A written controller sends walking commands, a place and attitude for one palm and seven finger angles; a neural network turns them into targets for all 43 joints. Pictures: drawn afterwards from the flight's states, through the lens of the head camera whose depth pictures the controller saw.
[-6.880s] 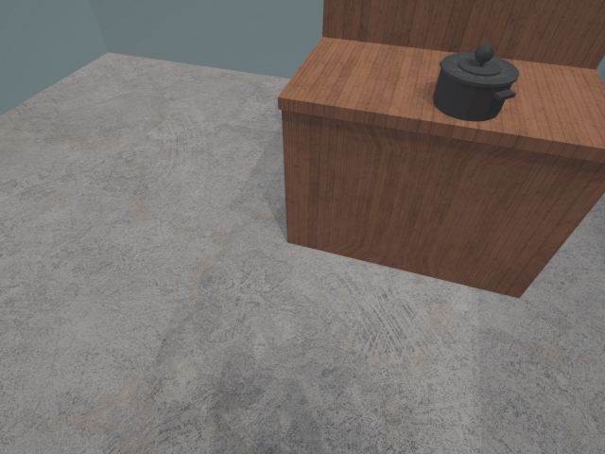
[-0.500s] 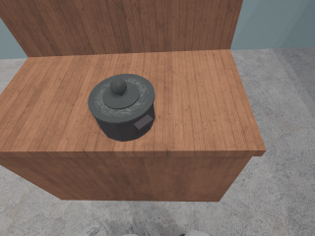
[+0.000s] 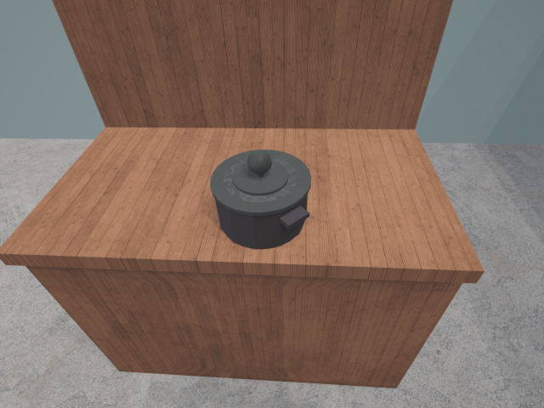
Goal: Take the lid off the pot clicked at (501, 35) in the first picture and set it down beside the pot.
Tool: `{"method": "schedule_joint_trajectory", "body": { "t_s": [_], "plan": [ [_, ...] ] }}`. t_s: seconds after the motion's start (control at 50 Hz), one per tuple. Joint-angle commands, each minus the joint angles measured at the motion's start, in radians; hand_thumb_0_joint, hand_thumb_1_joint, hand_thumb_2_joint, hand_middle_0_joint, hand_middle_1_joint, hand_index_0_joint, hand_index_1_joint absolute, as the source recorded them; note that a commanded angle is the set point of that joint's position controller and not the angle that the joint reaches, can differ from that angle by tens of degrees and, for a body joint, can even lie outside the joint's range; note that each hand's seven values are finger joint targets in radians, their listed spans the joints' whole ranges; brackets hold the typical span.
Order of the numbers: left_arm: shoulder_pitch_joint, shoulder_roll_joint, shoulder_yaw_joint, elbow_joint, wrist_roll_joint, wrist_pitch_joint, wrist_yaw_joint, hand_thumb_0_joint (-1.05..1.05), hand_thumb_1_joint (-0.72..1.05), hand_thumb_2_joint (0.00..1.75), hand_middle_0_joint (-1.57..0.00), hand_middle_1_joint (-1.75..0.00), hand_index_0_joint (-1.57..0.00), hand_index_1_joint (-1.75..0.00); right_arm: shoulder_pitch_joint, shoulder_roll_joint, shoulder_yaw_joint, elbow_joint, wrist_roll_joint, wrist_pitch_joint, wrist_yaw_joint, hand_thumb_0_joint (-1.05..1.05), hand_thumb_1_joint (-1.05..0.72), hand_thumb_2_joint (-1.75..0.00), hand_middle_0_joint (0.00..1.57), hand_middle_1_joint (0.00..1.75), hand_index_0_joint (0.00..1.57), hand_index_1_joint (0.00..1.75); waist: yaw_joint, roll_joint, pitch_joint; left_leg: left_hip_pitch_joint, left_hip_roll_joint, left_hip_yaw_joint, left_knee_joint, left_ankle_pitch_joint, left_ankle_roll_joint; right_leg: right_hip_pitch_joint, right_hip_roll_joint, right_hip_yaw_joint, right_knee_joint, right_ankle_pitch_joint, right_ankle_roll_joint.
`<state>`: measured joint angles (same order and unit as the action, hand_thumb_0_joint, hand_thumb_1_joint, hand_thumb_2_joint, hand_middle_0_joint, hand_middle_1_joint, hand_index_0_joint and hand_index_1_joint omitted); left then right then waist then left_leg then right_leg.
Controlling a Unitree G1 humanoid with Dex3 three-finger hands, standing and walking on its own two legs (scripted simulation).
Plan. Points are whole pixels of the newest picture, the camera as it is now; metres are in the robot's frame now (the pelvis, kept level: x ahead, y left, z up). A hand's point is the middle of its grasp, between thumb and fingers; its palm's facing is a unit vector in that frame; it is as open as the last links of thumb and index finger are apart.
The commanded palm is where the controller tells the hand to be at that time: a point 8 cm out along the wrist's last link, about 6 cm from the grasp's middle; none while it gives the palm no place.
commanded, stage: come to a stop and stand still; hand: left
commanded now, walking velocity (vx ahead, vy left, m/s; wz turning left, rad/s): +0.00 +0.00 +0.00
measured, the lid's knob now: (259, 162) +0.53 +0.07 +0.11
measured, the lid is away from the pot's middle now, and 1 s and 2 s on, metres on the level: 0.00 0.00 0.00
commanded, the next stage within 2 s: look again from close up in 1.32 s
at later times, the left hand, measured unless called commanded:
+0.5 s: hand out of the picture -0.01 +0.22 -0.15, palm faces +0.05 -0.98 -0.20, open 7.3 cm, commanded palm none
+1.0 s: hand out of the picture +0.02 +0.22 -0.16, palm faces +0.07 -0.98 -0.18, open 7.3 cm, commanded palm none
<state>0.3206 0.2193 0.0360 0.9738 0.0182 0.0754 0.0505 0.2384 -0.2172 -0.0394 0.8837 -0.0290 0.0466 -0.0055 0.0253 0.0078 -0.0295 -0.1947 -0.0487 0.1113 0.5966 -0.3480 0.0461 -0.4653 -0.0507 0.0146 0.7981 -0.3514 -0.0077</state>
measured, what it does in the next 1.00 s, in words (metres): steps on the spot: right foot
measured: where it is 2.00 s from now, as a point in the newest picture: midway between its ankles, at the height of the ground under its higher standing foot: outside the picture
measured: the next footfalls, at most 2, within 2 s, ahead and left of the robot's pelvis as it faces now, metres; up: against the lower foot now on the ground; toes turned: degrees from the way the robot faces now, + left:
right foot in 0.10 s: +0.07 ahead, -0.08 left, +0.00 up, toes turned +2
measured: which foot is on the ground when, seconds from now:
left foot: down 0.00-1.00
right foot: up 0.00-0.08, down 0.10-1.00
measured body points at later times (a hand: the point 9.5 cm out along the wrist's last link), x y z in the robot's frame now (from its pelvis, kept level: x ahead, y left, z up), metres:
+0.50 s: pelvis -0.02 +0.05 +0.02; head +0.00 +0.04 +0.47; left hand -0.01 +0.27 -0.14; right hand -0.03 -0.18 -0.14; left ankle -0.01 +0.10 -0.72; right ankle +0.03 -0.08 -0.72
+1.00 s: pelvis +0.03 +0.05 +0.02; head +0.05 +0.05 +0.47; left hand +0.02 +0.27 -0.14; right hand +0.05 -0.17 -0.14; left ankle -0.01 +0.10 -0.72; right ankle +0.03 -0.08 -0.72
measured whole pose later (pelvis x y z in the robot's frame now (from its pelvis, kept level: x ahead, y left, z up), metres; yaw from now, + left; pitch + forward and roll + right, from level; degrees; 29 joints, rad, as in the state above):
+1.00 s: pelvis +0.03 +0.05 +0.02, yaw +2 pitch +0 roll +0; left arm 0.29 0.13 -0.01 1.10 0.01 0.01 0.04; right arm 0.28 -0.16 0.01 1.09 -0.01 -0.02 -0.05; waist 0.00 0.01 0.03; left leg -0.12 -0.08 0.09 0.41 -0.29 0.10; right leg -0.21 -0.01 0.00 0.46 -0.25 0.01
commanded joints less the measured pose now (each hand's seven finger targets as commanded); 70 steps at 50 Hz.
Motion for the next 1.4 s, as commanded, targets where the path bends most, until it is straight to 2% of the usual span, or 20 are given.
{"method": "schedule_joint_trajectory", "body": {
  "t_s": [0.0,0.04,0.06,0.08,0.1,0.12,0.14,0.16,0.2,0.24,0.26,0.3,0.44,0.5,0.64,0.74,0.88,0.96,1.2,1.38],
  "plan": [
    [0.028,0.064,0.006,-0.065,0.004,-0.027,-0.013,0.00,0.90,0.90,-0.20,-0.30,-0.20,-0.30,-0.126,-0.110,-0.009,-0.099,0.000,-0.027,-0.004,0.00,-0.90,-0.90,0.20,0.30,0.20,0.30,0.035,0.088,0.227,-0.407,0.240,-0.272,-0.356,-0.120,0.108,0.128,0.049,0.009,0.122,-0.012,-0.010],
    [0.067,0.057,0.002,-0.057,0.006,-0.045,-0.016,0.00,0.90,0.90,-0.20,-0.30,-0.20,-0.30,-0.068,-0.107,-0.004,-0.082,0.002,-0.030,-0.011,0.00,-0.90,-0.90,0.20,0.30,0.20,0.30,0.041,-0.021,0.221,-0.340,0.225,-0.280,-0.284,-0.131,0.082,0.183,0.034,0.011,-0.155,0.002,-0.015],
    [0.079,0.061,-0.001,-0.055,0.009,-0.062,-0.017,0.00,0.90,0.90,-0.20,-0.30,-0.20,-0.30,-0.034,-0.093,0.001,-0.070,0.009,-0.034,-0.015,0.00,-0.90,-0.90,0.20,0.30,0.20,0.30,0.028,-0.087,0.186,-0.276,0.168,-0.253,-0.208,-0.122,0.046,0.189,0.013,0.103,-0.325,0.013,-0.030],
    [0.060,0.086,-0.006,-0.059,0.012,-0.079,-0.015,0.00,0.90,0.90,-0.20,-0.30,-0.20,-0.30,0.014,-0.065,0.004,-0.062,0.021,-0.034,-0.018,0.00,-0.90,-0.90,0.20,0.30,0.20,0.30,-0.012,-0.178,0.150,-0.211,0.087,-0.174,-0.106,-0.089,0.004,0.137,-0.087,0.283,-0.424,-0.035,-0.077],
    [0.035,0.112,-0.003,-0.066,0.005,-0.084,-0.017,0.00,0.90,0.90,-0.20,-0.30,-0.20,-0.30,0.058,-0.046,0.008,-0.045,0.022,-0.029,-0.019,0.00,-0.90,-0.90,0.20,0.30,0.20,0.30,-0.044,-0.185,0.105,-0.118,0.048,-0.138,-0.062,-0.063,-0.017,0.095,-0.170,0.354,-0.493,-0.068,-0.133],
    [0.002,0.127,-0.006,-0.072,0.003,-0.083,-0.019,0.00,0.90,0.90,-0.20,-0.30,-0.20,-0.30,0.097,-0.041,0.005,-0.021,0.020,-0.029,-0.015,0.00,-0.90,-0.90,0.20,0.30,0.20,0.30,-0.071,-0.140,0.054,0.001,0.034,-0.135,-0.058,-0.057,-0.023,0.007,-0.177,0.362,-0.532,-0.249,-0.153],
    [-0.027,0.116,0.000,-0.083,0.002,-0.087,-0.014,0.00,0.90,0.90,-0.20,-0.30,-0.20,-0.30,0.118,-0.037,0.001,-0.005,0.018,-0.027,-0.014,0.00,-0.90,-0.90,0.20,0.30,0.20,0.30,-0.074,-0.220,0.040,0.029,0.049,-0.136,-0.052,-0.031,-0.017,-0.011,-0.143,0.344,-0.547,-0.294,-0.137],
    [-0.048,0.103,-0.001,-0.087,0.003,-0.088,-0.012,0.00,0.90,0.90,-0.20,-0.30,-0.20,-0.30,0.132,-0.041,0.001,0.011,0.016,-0.031,-0.012,0.00,-0.90,-0.90,0.20,0.30,0.20,0.30,-0.079,-0.227,0.042,0.051,0.055,-0.138,-0.077,-0.007,-0.014,-0.016,-0.128,0.298,-0.541,-0.276,-0.123],
    [-0.054,0.086,-0.008,-0.080,0.000,-0.087,-0.014,0.00,0.90,0.90,-0.20,-0.30,-0.20,-0.30,0.151,-0.032,0.006,0.035,0.016,-0.042,-0.010,0.00,-0.90,-0.90,0.20,0.30,0.20,0.30,-0.078,-0.129,0.055,0.080,0.082,-0.154,-0.169,0.014,0.000,-0.020,-0.077,0.203,-0.487,-0.197,-0.090],
    [-0.018,0.054,-0.011,-0.061,-0.005,-0.084,-0.016,0.00,0.90,0.90,-0.20,-0.30,-0.20,-0.30,0.119,-0.041,0.012,0.041,0.011,-0.058,-0.013,0.00,-0.90,-0.90,0.20,0.30,0.20,0.30,-0.047,0.040,0.081,-0.018,0.145,-0.227,-0.293,-0.042,0.015,0.062,-0.021,0.125,-0.408,-0.049,-0.063],
    [0.005,0.050,-0.013,-0.049,-0.005,-0.082,-0.017,0.00,0.90,0.90,-0.20,-0.30,-0.20,-0.30,0.095,-0.048,0.015,0.040,0.012,-0.064,-0.015,0.00,-0.90,-0.90,0.20,0.30,0.20,0.30,-0.026,0.084,0.080,-0.073,0.168,-0.248,-0.335,-0.076,0.019,0.134,-0.010,0.092,-0.378,0.026,-0.057],
    [0.026,0.044,-0.014,-0.025,-0.001,-0.078,-0.018,0.00,0.90,0.90,-0.20,-0.30,-0.20,-0.30,0.075,-0.045,0.018,0.046,0.015,-0.068,-0.018,0.00,-0.90,-0.90,0.20,0.30,0.20,0.30,-0.005,0.081,0.082,-0.128,0.182,-0.269,-0.374,-0.099,0.025,0.208,-0.004,0.056,-0.351,0.087,-0.052],
    [0.034,0.020,-0.023,0.027,0.001,-0.073,-0.019,0.00,0.90,0.90,-0.20,-0.30,-0.20,-0.30,0.113,-0.043,0.022,0.095,0.017,-0.072,-0.026,0.00,-0.90,-0.90,0.20,0.30,0.20,0.30,-0.008,0.035,0.110,-0.119,0.186,-0.278,-0.400,-0.112,0.021,0.206,-0.012,0.041,-0.352,0.100,-0.046],
    [0.034,0.015,-0.025,0.038,0.000,-0.075,-0.019,0.00,0.90,0.90,-0.20,-0.30,-0.20,-0.30,0.128,-0.036,0.024,0.111,0.018,-0.075,-0.028,0.00,-0.90,-0.90,0.20,0.30,0.20,0.30,-0.011,0.000,0.096,-0.079,0.185,-0.270,-0.384,-0.046,0.022,0.204,-0.021,0.041,-0.363,0.129,-0.046],
    [0.029,-0.001,-0.030,0.062,-0.003,-0.075,-0.012,0.00,0.90,0.90,-0.20,-0.30,-0.20,-0.30,0.136,-0.029,0.029,0.140,0.021,-0.081,-0.036,0.00,-0.90,-0.90,0.20,0.30,0.20,0.30,-0.023,0.015,0.099,-0.006,0.179,-0.231,-0.338,0.168,0.013,0.196,-0.034,0.048,-0.368,0.183,-0.039],
    [0.033,-0.003,-0.031,0.078,-0.005,-0.077,-0.007,0.00,0.90,0.90,-0.20,-0.30,-0.20,-0.30,0.135,-0.027,0.032,0.158,0.021,-0.084,-0.042,0.00,-0.90,-0.90,0.20,0.30,0.20,0.30,-0.027,-0.023,0.075,0.056,0.171,-0.202,-0.285,0.354,0.011,0.212,-0.043,0.058,-0.365,0.249,-0.037],
    [0.036,0.001,-0.031,0.090,-0.009,-0.078,-0.006,0.00,0.90,0.90,-0.20,-0.30,-0.20,-0.30,0.127,-0.031,0.035,0.173,0.020,-0.086,-0.046,0.00,-0.90,-0.90,0.20,0.30,0.20,0.30,-0.028,0.020,0.059,0.097,0.168,-0.184,-0.262,0.440,0.008,0.234,-0.048,0.060,-0.363,0.283,-0.038],
    [0.036,0.006,-0.030,0.095,-0.009,-0.079,-0.005,0.00,0.90,0.90,-0.20,-0.30,-0.20,-0.30,0.126,-0.031,0.035,0.178,0.021,-0.086,-0.049,0.00,-0.90,-0.90,0.20,0.30,0.20,0.30,-0.028,0.006,0.048,0.119,0.169,-0.180,-0.246,0.496,0.008,0.249,-0.049,0.060,-0.358,0.324,-0.041],
    [0.030,0.009,-0.031,0.095,-0.013,-0.078,-0.004,0.00,0.90,0.90,-0.20,-0.30,-0.20,-0.30,0.127,-0.023,0.036,0.203,0.021,-0.083,-0.050,0.00,-0.90,-0.90,0.20,0.30,0.20,0.30,-0.021,-0.011,0.086,0.089,0.169,-0.182,-0.250,0.446,0.012,0.274,-0.052,0.055,-0.380,0.332,-0.045],
    [0.034,0.004,-0.032,0.098,-0.014,-0.080,-0.002,0.00,0.90,0.90,-0.20,-0.30,-0.20,-0.30,0.147,-0.016,0.038,0.220,0.020,-0.088,-0.051,0.00,-0.90,-0.90,0.20,0.30,0.20,0.30,-0.023,0.002,0.070,0.105,0.165,-0.181,-0.251,0.458,0.010,0.289,-0.056,0.059,-0.377,0.342,-0.045]
  ]
}}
